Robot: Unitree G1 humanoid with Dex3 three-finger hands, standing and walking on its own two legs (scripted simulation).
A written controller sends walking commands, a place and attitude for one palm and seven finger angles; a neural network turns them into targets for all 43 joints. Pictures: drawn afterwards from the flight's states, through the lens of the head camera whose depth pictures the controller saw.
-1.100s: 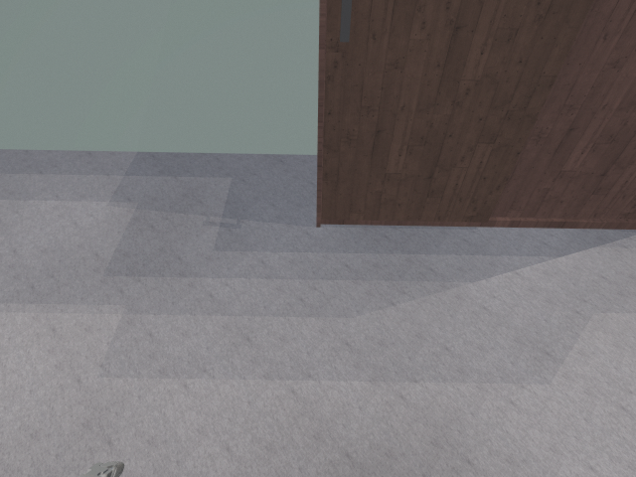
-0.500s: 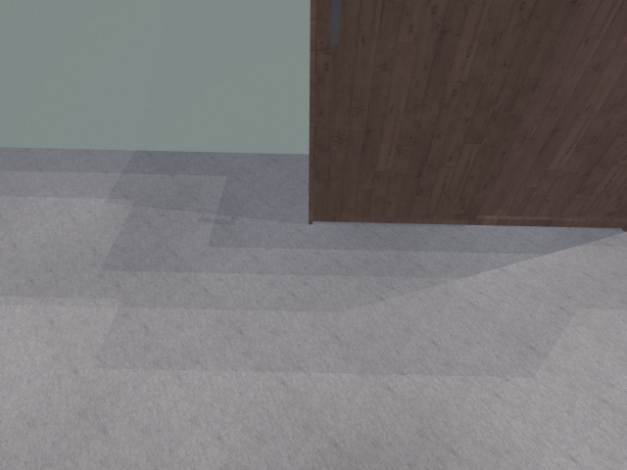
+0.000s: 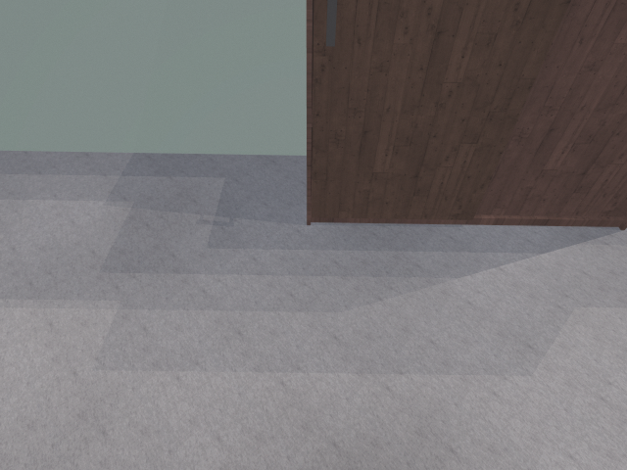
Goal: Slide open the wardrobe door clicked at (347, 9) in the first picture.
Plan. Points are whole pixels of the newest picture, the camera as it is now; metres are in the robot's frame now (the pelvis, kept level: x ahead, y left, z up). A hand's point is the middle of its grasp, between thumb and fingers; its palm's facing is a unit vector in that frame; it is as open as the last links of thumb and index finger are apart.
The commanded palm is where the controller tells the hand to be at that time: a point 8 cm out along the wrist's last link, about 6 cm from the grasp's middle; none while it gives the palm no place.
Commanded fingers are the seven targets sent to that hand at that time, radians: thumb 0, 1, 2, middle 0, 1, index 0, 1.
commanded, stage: look at it before walking up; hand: left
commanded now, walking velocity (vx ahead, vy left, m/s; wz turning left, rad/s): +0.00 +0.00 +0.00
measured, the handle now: out of the picture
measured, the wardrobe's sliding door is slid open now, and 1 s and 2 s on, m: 0.00 0.00 0.00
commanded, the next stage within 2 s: walk to a spot facing it in 0.34 s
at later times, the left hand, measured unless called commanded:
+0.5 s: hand out of the picture +0.07 +0.25 -0.16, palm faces -0.02 -0.94 -0.34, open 7.4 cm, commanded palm none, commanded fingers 0.00 0.90 0.90 -0.20 -0.30 -0.20 -0.30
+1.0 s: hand out of the picture +0.06 +0.14 -0.17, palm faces -0.09 -0.98 -0.15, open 7.4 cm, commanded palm none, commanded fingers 0.00 0.90 0.90 -0.20 -0.30 -0.20 -0.30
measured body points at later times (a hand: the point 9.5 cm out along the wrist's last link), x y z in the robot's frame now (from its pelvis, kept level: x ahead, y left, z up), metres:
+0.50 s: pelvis +0.01 +0.00 +0.00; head +0.01 +0.00 +0.45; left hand +0.08 +0.30 -0.13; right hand +0.09 -0.30 -0.13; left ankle +0.00 +0.13 -0.75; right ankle +0.01 -0.12 -0.75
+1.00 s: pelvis +0.13 -0.03 +0.00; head +0.15 -0.03 +0.45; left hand +0.07 +0.19 -0.15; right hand +0.14 -0.27 -0.16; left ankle +0.20 +0.10 -0.68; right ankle +0.03 -0.11 -0.75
